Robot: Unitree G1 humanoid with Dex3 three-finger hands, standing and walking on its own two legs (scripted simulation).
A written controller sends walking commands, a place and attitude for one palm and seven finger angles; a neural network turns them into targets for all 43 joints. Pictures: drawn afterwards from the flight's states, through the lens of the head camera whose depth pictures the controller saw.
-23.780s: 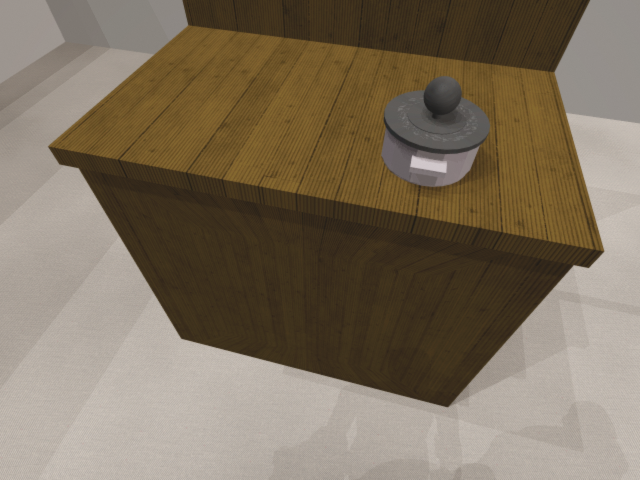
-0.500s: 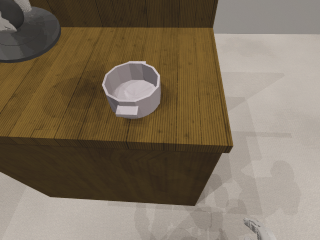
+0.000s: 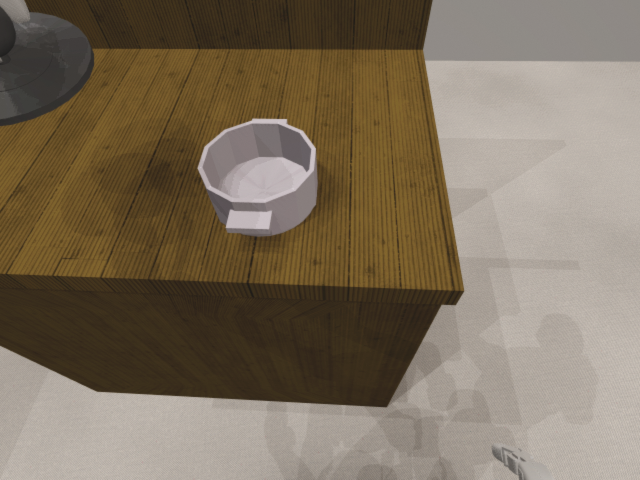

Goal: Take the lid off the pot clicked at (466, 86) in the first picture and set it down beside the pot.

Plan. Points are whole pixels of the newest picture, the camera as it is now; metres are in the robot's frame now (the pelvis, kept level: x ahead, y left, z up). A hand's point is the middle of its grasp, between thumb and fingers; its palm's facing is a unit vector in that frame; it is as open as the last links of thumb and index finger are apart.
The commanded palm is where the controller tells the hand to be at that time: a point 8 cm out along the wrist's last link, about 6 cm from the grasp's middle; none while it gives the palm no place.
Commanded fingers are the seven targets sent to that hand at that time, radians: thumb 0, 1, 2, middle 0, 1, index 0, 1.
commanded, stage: lower the lid onto the table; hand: left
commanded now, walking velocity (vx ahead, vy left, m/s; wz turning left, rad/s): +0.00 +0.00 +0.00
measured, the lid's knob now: out of the picture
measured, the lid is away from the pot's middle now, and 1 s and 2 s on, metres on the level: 0.24 0.22 0.24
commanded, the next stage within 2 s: none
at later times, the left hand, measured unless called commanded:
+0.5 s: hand (6, 56) +0.45 +0.31 +0.27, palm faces -0.20 -0.14 -0.97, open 8.3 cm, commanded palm +0.44 +0.32 +0.35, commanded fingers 0.00 0.50 1.14 -0.84 -0.94 -0.85 -0.96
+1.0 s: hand (28, 93) +0.45 +0.31 +0.24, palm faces -0.26 -0.13 -0.96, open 8.3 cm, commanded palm +0.44 +0.32 +0.32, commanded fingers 0.00 0.50 1.14 -0.84 -0.94 -0.85 -0.96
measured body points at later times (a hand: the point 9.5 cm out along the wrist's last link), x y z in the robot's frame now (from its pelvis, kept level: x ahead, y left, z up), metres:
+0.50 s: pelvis +0.00 -0.01 +0.00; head +0.07 -0.03 +0.44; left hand +0.46 +0.31 +0.33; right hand +0.11 -0.27 -0.13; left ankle +0.01 +0.09 -0.74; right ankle -0.03 -0.14 -0.74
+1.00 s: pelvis +0.00 -0.01 +0.00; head +0.07 -0.02 +0.44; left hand +0.46 +0.31 +0.29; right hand +0.12 -0.27 -0.13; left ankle +0.01 +0.09 -0.74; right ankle -0.03 -0.14 -0.74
